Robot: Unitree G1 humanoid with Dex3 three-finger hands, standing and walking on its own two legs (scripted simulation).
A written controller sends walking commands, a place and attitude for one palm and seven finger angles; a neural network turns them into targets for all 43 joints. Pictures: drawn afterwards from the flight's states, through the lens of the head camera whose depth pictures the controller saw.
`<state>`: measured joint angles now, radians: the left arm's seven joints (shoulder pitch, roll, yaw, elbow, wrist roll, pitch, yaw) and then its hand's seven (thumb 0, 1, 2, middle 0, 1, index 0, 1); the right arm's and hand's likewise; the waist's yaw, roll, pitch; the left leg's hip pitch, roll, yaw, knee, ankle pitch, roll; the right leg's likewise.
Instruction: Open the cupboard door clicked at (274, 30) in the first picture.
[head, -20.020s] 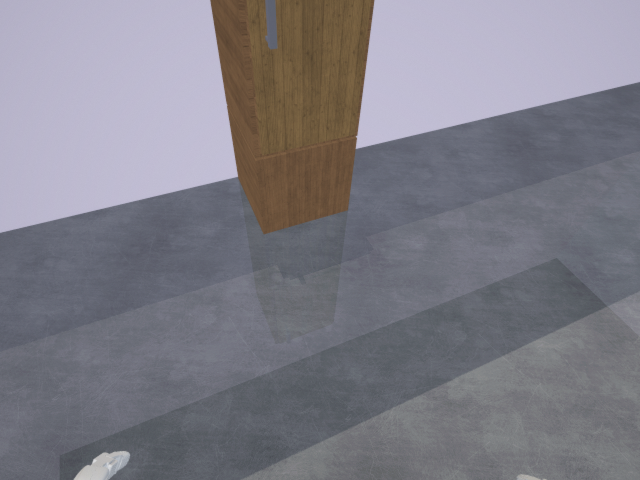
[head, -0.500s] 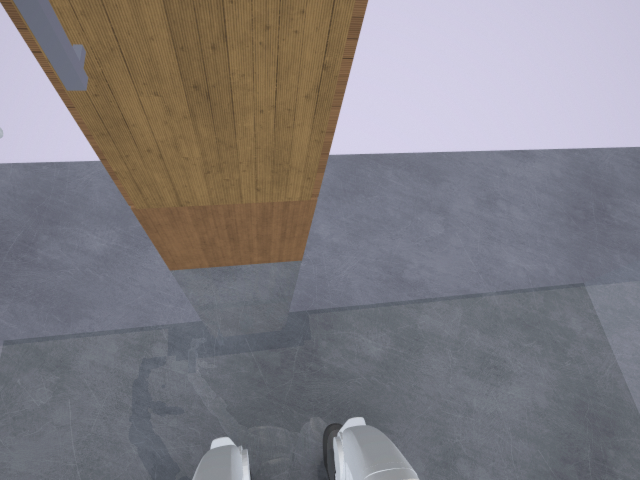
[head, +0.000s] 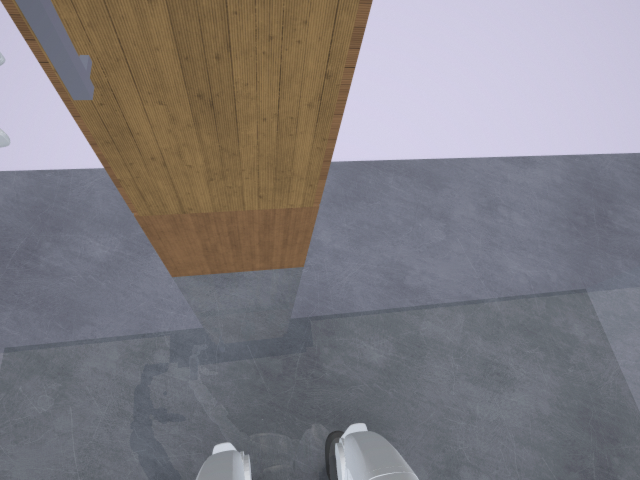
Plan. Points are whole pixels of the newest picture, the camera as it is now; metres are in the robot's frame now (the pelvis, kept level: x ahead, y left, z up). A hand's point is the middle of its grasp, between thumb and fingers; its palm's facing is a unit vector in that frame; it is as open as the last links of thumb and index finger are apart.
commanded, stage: move the hooked fingers beside the handle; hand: left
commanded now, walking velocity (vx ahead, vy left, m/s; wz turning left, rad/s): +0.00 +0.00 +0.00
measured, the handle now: (58, 29) +0.58 +0.23 +0.14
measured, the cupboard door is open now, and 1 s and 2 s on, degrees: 0 0 0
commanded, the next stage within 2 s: slide the fingers in behind the handle in 0.14 s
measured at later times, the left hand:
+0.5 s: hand out of the picture +0.51 +0.27 +0.14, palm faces -0.01 -1.00 +0.02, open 14.0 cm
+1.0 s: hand (24, 81) +0.51 +0.25 +0.14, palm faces +0.01 -1.00 +0.00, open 14.0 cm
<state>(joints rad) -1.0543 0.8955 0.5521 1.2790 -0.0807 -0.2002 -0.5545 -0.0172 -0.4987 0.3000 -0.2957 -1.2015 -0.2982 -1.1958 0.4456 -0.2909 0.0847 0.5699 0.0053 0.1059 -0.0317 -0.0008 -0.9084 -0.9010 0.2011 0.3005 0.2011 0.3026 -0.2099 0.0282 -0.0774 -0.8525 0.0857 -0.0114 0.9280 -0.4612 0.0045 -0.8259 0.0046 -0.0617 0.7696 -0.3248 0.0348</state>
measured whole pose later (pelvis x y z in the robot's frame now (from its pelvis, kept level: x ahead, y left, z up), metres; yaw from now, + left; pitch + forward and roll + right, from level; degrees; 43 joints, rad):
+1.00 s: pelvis +0.00 -0.01 +0.01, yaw +0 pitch +19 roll -4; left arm -1.00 0.74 0.50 1.23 -0.10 -0.23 -0.45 -0.02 -0.50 0.30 -0.30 -1.20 -0.30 -1.20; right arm 0.45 -0.29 0.06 0.59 0.00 0.08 -0.03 0.00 -0.91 -0.90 0.20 0.30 0.20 0.30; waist -0.20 0.04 -0.08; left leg -0.78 0.08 0.00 0.88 -0.44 -0.01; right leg -0.77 0.00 -0.05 0.75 -0.32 0.02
